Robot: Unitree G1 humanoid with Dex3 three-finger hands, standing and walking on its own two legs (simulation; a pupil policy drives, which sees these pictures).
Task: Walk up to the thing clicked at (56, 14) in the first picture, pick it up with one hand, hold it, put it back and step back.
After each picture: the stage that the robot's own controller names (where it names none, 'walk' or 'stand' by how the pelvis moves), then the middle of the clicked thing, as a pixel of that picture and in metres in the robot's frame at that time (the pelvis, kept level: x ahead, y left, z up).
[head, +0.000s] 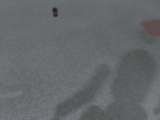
stand; (55, 12) +1.97 +0.31 -0.72
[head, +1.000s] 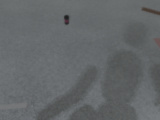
walk; (66, 19) +1.84 +0.11 -0.70
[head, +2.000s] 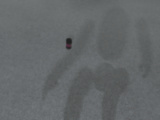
walk; (68, 43) +1.24 +0.08 -0.71
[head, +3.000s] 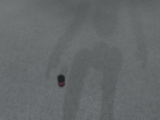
walk; (61, 81) +0.78 +0.13 -0.71
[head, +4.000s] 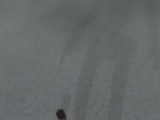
walk; (61, 116) +0.46 +0.20 -0.69
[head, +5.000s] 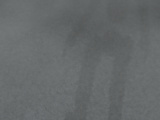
stand; out of the picture +0.32 +0.14 -0.71
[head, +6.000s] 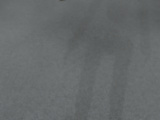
stand; out of the picture +0.31 +0.15 -0.72
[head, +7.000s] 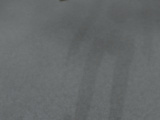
stand; out of the picture +0.32 +0.16 -0.73
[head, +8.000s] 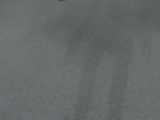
stand; out of the picture +0.31 +0.17 -0.73
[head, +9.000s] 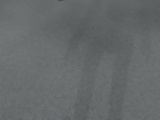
go down; out of the picture +0.30 +0.16 -0.73
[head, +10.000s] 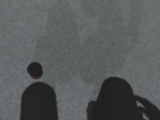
go down; (35, 71) +0.40 +0.16 -0.36
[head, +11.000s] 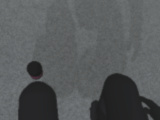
go down; (35, 70) +0.40 +0.16 -0.32
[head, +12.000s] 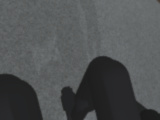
close in; out of the picture +0.40 +0.20 -0.23
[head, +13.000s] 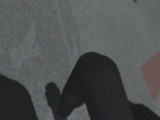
close; out of the picture +0.40 +0.21 -0.23
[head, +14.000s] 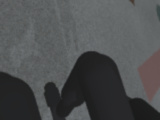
lift; out of the picture +0.39 +0.21 -0.23
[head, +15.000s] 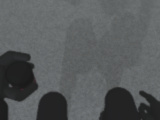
lift; (23, 79) +0.32 +0.19 -0.01
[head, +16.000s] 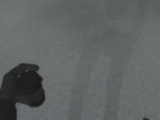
hold; (32, 89) +0.31 +0.17 +0.02
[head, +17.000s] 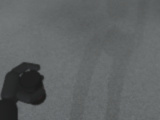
hold; (33, 88) +0.32 +0.17 +0.02
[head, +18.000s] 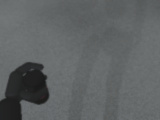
crouch; (37, 87) +0.32 +0.16 +0.01
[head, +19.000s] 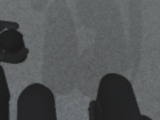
lower; (14, 47) +0.45 +0.18 -0.08
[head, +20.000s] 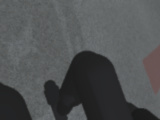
lower; out of the picture +0.44 +0.26 -0.22
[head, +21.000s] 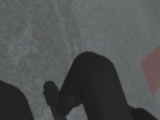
lower; out of the picture +0.42 +0.24 -0.23
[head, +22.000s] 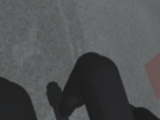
lower; out of the picture +0.42 +0.24 -0.22
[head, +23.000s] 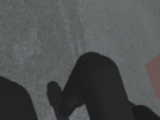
lower; out of the picture +0.42 +0.24 -0.22
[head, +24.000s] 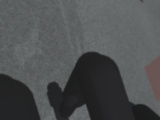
loosen; out of the picture +0.41 +0.21 -0.23
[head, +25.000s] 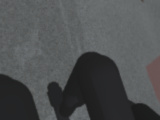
withdraw; out of the picture +0.40 +0.22 -0.23
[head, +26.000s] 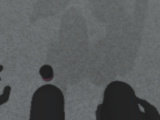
walk; (47, 73) +0.41 +0.15 -0.38
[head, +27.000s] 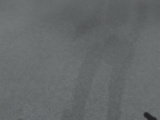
stand; out of the picture +0.33 +0.14 -0.66
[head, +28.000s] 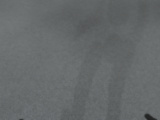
stand; out of the picture +0.33 +0.15 -0.67
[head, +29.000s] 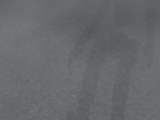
stand; out of the picture +0.33 +0.13 -0.71
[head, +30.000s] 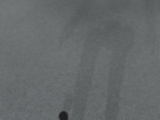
walk; (63, 117) +0.38 +0.10 -0.70
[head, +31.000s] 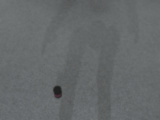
walk; (57, 92) +0.55 +0.15 -0.70
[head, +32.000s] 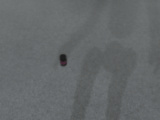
walk; (63, 60) +0.90 +0.16 -0.69
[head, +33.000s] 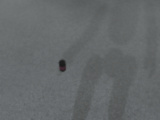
stand; (62, 65) +0.93 +0.16 -0.71
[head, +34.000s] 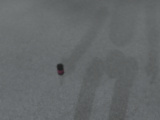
stand; (60, 69) +0.95 +0.19 -0.73
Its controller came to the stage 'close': yes
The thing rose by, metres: 0.73
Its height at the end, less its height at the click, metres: +0.00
